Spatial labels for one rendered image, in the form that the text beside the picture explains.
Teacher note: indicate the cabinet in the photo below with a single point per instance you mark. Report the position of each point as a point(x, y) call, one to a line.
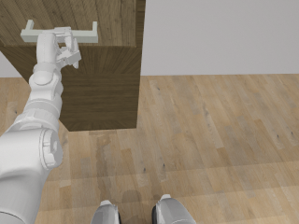
point(103, 92)

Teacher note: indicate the left robot upper arm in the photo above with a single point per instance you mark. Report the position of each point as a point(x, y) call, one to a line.
point(26, 159)

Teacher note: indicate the robot left shin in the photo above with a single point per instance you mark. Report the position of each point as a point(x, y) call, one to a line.
point(105, 202)

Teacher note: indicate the robot left thigh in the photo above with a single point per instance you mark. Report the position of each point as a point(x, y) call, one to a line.
point(106, 214)

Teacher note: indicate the drawer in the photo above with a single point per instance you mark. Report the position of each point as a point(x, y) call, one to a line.
point(115, 19)

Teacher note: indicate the robot left hand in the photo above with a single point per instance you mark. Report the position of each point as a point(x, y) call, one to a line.
point(48, 51)

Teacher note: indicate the robot left forearm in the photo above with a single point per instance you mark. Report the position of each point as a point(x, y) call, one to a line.
point(44, 104)

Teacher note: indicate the handle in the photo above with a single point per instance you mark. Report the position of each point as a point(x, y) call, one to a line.
point(83, 36)

